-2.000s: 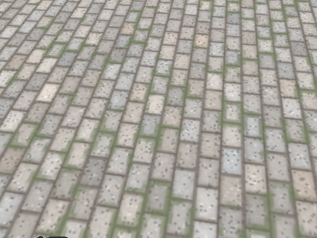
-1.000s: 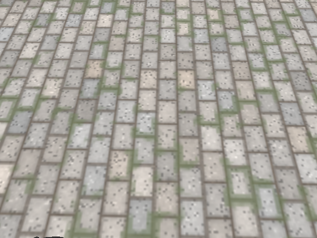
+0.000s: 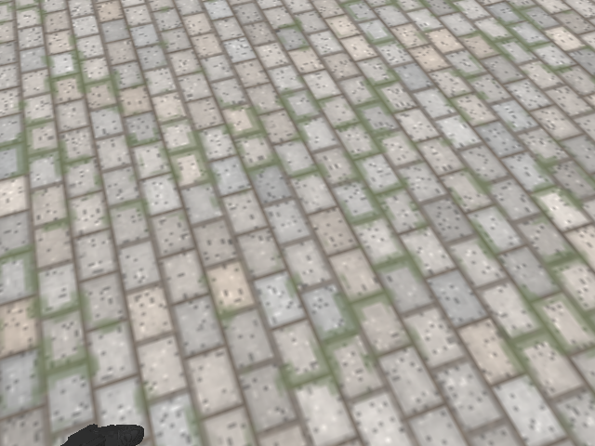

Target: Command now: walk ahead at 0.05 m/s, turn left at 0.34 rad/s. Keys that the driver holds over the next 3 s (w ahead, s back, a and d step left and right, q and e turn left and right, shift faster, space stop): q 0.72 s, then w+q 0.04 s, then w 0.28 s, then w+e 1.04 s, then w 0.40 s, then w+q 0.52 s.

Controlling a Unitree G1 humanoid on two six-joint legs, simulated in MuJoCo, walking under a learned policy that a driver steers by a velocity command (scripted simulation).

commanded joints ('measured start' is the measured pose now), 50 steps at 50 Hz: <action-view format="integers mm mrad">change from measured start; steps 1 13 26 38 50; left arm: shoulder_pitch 19 -110 -43 106 187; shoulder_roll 195 163 140 304 242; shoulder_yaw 69 73 73 103 66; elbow -28 3 72 113 138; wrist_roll -8 -19 -26 14 -35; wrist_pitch -20 0 -28 -54 -90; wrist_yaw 12 29 19 -13 -12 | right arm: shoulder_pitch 62 73 6 -14 -136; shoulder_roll -120 -270 -191 -128 -60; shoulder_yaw -50 -91 -75 -65 -26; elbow -54 -153 -198 -268 -252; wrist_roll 9 -70 -6 13 -3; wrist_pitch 39 1 19 38 -49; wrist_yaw -20 2 -51 -40 0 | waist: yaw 26 -18 13 22 126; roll -185 171 118 -294 -180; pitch -122 -86 -99 -123 7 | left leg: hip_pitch -136 172 242 -225 -180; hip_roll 32 330 156 -182 5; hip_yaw -33 -511 -415 -208 -13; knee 258 -525 -477 20 -108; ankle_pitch -71 622 465 -113 240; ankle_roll -24 373 267 77 -1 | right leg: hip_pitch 150 -345 -222 294 208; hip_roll -316 25 46 -321 -187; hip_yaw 217 97 139 559 240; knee -175 682 312 -260 -360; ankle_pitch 395 -456 -139 73 -139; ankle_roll -243 57 103 -209 -184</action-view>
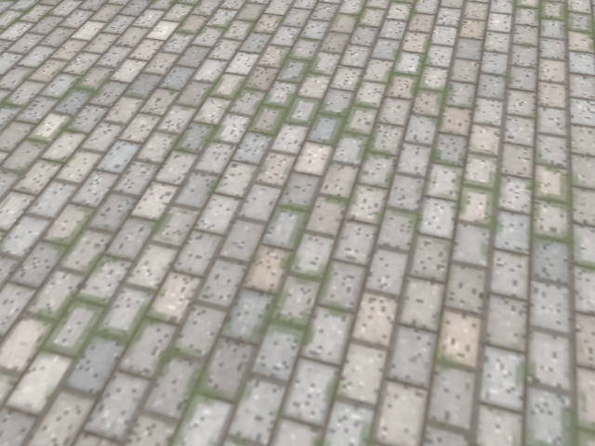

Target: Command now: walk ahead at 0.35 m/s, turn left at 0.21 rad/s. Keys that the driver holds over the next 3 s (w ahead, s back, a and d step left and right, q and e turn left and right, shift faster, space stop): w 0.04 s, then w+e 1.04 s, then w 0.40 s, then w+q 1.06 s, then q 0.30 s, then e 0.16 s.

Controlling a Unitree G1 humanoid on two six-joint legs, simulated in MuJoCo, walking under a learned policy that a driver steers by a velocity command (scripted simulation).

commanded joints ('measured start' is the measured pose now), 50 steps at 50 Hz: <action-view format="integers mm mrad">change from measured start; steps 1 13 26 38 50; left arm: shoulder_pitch -17 -51 -312 -96 42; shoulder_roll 218 137 50 153 196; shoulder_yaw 49 26 -11 40 52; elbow -52 -82 -229 -227 -147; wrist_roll -9 -26 -16 8 -21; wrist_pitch -18 -27 -12 -20 4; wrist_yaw -8 -30 -93 -49 -7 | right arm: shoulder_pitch -151 101 165 63 -228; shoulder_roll -37 -50 -118 -113 -57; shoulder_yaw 7 -8 -33 -10 13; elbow -112 -23 67 -59 -141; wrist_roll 5 -15 1 -11 -4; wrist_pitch -44 -88 -78 -123 -113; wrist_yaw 12 4 -18 -10 12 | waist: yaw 30 -99 -122 -65 29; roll -184 116 17 -29 -105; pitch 61 76 135 -42 8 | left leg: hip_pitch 3 498 536 -153 -9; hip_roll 1 251 249 99 -9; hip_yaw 70 -198 212 -58 -19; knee -173 -678 -678 368 -289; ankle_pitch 3 -25 519 -34 360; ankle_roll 9 208 180 42 -25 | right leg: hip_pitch -38 -679 -584 11 -115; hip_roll -207 -95 -47 -161 -77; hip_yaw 176 110 -54 402 316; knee -161 803 317 -67 3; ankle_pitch -91 -43 252 183 139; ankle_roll -181 -25 -42 -302 -209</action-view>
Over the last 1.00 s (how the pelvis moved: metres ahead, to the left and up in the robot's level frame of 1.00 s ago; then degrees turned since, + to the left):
0.05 0.04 0.01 31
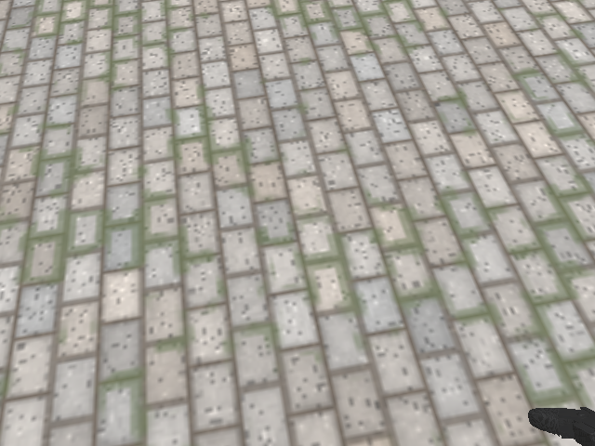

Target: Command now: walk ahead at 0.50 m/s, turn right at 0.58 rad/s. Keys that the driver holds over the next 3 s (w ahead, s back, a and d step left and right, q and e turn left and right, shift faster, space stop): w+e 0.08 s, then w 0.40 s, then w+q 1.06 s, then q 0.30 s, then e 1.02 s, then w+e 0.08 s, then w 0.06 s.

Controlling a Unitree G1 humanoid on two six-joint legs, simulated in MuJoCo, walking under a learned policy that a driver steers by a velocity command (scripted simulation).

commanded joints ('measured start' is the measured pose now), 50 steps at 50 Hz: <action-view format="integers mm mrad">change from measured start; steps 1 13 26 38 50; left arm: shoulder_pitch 28 -58 -345 -119 -5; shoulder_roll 161 89 52 59 158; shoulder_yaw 45 12 -13 14 48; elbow -41 -89 -162 -31 78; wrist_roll -7 5 4 37 17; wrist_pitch -1 -16 -45 -70 -45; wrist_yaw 11 -3 -42 -24 5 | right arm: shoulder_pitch -86 199 327 283 -37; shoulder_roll -99 -72 -173 -73 -21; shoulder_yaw -28 -38 -58 -41 -18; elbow -87 18 133 87 -52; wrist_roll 13 -7 37 36 28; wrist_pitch -27 -17 20 53 55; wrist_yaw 13 13 5 -4 49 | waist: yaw -2 -95 -150 -81 7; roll -126 63 49 -156 -58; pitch -46 -40 15 -51 66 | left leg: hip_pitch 159 559 582 12 -72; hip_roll -63 151 171 61 32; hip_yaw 27 -227 -36 7 112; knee -96 -398 -419 540 56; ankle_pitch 9 -205 -1 -289 -14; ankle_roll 15 273 254 72 106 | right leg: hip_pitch -51 -539 -386 0 173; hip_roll -232 -197 -172 -386 -407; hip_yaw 218 -29 -130 13 -297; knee -35 760 160 -221 -230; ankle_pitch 161 -50 220 166 399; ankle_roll -123 72 68 -103 -71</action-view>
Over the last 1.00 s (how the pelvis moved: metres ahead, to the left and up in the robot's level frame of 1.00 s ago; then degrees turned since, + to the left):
0.47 -0.05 -0.01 -28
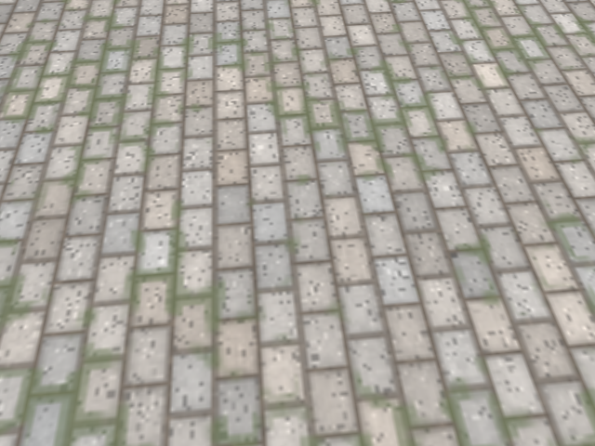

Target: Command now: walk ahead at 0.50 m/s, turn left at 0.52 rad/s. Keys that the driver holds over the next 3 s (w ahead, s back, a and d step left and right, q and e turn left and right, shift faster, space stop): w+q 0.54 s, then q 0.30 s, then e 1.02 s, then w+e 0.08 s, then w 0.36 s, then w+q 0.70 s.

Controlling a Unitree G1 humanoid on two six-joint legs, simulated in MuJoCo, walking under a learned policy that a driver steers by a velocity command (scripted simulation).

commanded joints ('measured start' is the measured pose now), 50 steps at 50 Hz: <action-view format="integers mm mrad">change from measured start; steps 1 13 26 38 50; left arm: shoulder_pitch -8 -123 -361 -215 -236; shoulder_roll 181 156 123 115 129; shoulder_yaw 44 16 3 13 -4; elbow -42 -153 -227 -176 -67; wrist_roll -16 -2 -13 21 -35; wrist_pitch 7 -49 -35 13 40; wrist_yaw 7 -3 -27 -2 -29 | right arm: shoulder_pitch -127 94 211 191 78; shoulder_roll -39 -126 -171 -112 -60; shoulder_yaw -1 -47 -63 -51 -24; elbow -121 -116 -48 -122 -131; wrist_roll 1 -19 6 3 -34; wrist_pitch -14 -34 -17 65 55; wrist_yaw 21 -12 -56 -70 -46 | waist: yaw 5 -81 -137 -97 -111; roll -70 -20 56 -189 -140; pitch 80 -90 -29 -76 -113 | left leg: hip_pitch -50 615 481 90 509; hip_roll -5 94 29 -53 -97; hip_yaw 42 -380 -339 -43 24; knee -72 -461 -386 452 -323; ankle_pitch -39 -29 -159 -470 -84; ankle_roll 33 299 191 -77 -11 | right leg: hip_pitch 19 -723 -516 -247 -268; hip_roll -320 -149 -44 -289 -248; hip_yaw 68 317 314 361 255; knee -40 946 292 91 158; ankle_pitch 464 -43 321 588 418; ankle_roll -128 24 73 -183 -142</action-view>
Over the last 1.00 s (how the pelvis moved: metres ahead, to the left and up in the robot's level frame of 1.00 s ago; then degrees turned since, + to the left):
0.52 -0.05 0.00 4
